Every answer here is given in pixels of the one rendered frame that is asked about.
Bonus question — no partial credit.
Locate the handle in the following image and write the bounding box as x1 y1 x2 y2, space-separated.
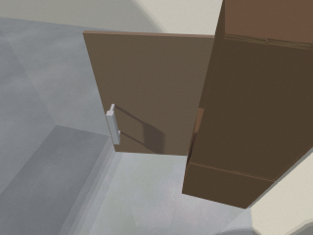
106 104 120 145

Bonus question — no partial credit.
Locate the cupboard door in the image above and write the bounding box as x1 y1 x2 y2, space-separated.
82 30 215 156

